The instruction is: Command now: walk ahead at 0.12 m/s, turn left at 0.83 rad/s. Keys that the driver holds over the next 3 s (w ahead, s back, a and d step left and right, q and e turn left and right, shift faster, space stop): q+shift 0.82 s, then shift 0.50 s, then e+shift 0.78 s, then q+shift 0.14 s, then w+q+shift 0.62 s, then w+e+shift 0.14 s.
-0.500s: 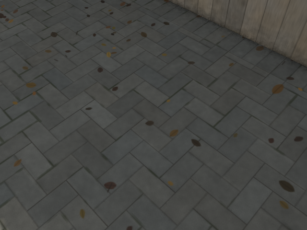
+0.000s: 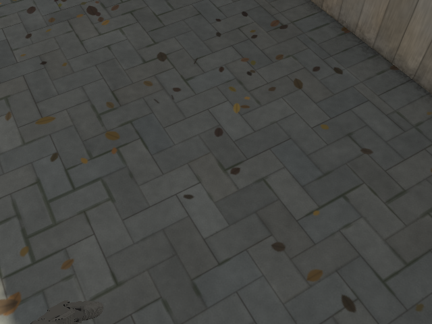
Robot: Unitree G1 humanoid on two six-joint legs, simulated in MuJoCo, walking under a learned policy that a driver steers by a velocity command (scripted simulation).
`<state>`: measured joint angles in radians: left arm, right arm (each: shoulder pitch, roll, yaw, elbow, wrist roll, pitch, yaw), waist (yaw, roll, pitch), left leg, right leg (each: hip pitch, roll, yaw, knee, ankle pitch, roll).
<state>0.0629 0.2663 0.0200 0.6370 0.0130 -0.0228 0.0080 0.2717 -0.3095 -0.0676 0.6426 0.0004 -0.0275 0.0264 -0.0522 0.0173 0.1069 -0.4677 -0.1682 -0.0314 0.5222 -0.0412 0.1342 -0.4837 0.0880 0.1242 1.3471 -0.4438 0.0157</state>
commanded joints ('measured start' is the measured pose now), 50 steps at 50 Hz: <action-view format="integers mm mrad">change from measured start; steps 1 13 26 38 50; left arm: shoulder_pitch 88 -31 2 20 59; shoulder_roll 120 116 142 216 161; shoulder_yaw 44 65 67 111 97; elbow -38 -9 -33 6 34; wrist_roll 6 -18 15 -11 -6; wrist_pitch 11 -25 26 25 34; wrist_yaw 9 14 56 5 17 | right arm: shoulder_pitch -89 -89 -49 -103 -141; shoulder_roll -131 -160 -138 -90 -133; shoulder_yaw -41 -68 -49 -35 -29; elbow -137 -158 -155 -173 -144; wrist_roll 8 16 35 22 -6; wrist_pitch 3 84 89 105 38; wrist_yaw -26 -67 -42 -18 -52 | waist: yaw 94 7 60 80 67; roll -38 170 -141 -170 127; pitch -158 -206 -118 -180 -237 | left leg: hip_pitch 165 248 -238 10 344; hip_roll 235 175 177 263 395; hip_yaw -482 -557 -28 97 -183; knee -272 -155 734 274 -147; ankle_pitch -160 -175 -297 -310 326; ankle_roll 97 21 -241 -197 91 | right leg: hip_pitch -85 40 352 407 -128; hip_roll -46 8 -292 -424 -141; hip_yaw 35 63 32 -199 -109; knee -223 -712 -1065 -1036 -157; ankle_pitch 54 198 403 490 112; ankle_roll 16 56 -211 -212 63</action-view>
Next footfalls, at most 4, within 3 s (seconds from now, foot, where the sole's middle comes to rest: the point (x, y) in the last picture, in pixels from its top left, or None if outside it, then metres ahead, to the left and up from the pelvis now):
0.34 right None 0.25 -0.16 -0.75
0.84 left None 0.05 0.03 -0.75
1.26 right None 0.26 -0.09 -0.75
1.98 right None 0.26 -0.15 -0.75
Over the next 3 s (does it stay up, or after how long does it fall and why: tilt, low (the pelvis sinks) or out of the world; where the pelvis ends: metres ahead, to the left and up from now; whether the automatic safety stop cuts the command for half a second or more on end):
stays up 0.42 0.26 0.01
